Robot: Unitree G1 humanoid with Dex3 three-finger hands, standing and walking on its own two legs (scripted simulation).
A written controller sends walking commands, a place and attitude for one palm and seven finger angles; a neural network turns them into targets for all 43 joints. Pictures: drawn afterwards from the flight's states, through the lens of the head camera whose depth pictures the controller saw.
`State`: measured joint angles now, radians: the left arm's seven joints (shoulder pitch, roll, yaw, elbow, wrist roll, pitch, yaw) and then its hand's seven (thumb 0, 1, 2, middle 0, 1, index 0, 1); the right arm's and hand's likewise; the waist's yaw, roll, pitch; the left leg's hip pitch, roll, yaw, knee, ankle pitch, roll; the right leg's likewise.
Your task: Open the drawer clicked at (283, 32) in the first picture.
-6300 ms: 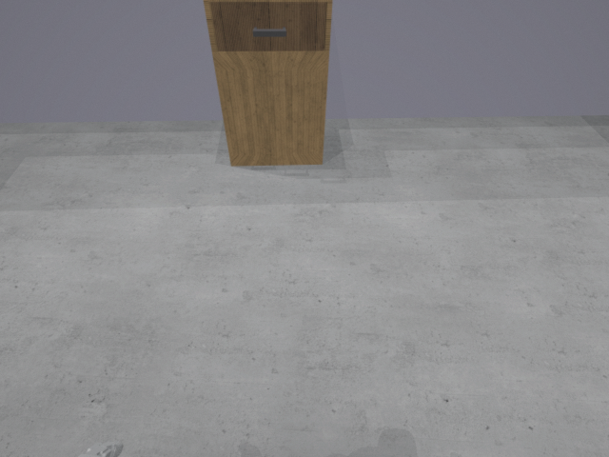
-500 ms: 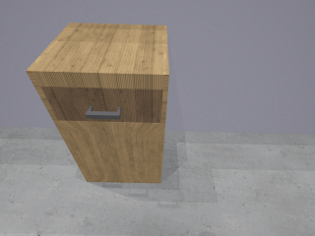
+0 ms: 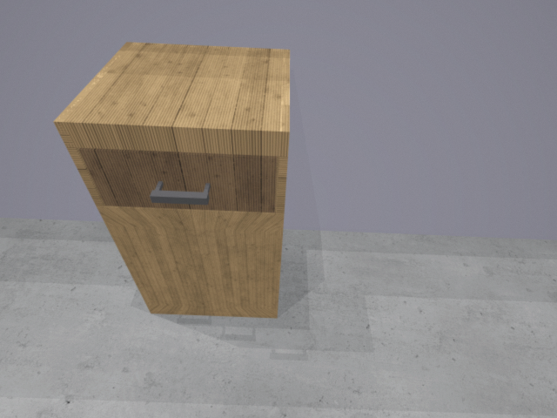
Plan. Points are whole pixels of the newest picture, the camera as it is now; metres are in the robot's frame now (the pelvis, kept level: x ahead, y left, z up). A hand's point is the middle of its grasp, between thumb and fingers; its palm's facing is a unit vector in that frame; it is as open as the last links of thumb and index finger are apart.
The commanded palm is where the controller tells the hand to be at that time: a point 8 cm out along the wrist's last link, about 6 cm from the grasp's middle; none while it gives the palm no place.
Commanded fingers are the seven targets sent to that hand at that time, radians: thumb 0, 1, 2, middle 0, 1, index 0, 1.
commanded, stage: come to a stop and stand still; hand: left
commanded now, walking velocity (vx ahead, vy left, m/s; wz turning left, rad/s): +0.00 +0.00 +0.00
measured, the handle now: (181, 191) +0.61 +0.27 -0.08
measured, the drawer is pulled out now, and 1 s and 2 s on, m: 0.00 0.00 0.00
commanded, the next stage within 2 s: look again from close up in 0.04 s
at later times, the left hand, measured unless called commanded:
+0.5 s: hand out of the picture +0.00 +0.16 -0.17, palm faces +0.05 -0.99 -0.14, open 7.4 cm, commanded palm none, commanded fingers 0.00 0.90 0.90 -0.20 -0.30 -0.20 -0.30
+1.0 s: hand out of the picture +0.03 +0.17 -0.18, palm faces +0.11 -0.98 -0.15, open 7.4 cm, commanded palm none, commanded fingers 0.00 0.90 0.90 -0.20 -0.30 -0.20 -0.30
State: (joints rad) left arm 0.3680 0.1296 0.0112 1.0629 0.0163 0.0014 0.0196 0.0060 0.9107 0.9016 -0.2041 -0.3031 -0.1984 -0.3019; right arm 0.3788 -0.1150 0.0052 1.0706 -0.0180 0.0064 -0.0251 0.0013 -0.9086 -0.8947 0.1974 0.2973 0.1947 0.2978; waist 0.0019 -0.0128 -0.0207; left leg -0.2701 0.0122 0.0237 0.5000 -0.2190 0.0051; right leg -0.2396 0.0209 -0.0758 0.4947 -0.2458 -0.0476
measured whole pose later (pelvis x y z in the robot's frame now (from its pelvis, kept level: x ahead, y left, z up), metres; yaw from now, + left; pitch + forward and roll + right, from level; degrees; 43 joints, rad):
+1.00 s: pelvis +0.07 +0.02 -0.01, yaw +1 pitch +0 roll -1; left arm 0.39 0.11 0.03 1.09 0.03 -0.03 0.02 0.00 0.91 0.90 -0.20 -0.30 -0.20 -0.30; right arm 0.36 -0.14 0.01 1.10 -0.02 0.00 -0.02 0.00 -0.91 -0.89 0.20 0.30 0.19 0.30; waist 0.02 0.01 -0.01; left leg -0.24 0.01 0.05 0.61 -0.37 0.03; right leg -0.15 0.01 -0.08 0.51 -0.37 -0.03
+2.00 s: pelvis +0.09 +0.02 +0.00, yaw +0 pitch +0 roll +0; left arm 0.32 0.15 -0.01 1.09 0.01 -0.01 0.03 0.00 0.92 0.90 -0.21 -0.30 -0.20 -0.30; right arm 0.31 -0.17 0.01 1.04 -0.02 0.00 -0.01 0.00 -0.92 -0.89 0.20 0.30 0.19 0.30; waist -0.01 0.03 0.02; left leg -0.20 0.01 0.09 0.53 -0.33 0.02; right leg -0.27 -0.02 -0.08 0.52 -0.24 -0.02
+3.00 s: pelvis +0.09 +0.02 -0.02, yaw -1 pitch +6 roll +2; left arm 0.35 0.29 -0.09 0.10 0.72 0.07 0.33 0.03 0.82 0.85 -0.21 -0.38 -0.20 -0.38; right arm 0.21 -0.29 -0.04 0.71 -0.03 -0.17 -0.03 0.02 -0.92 -0.89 0.20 0.30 0.20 0.30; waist 0.00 0.05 -0.10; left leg -0.35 0.00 0.12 0.63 -0.38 0.02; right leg -0.48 -0.04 -0.04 0.69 -0.32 -0.02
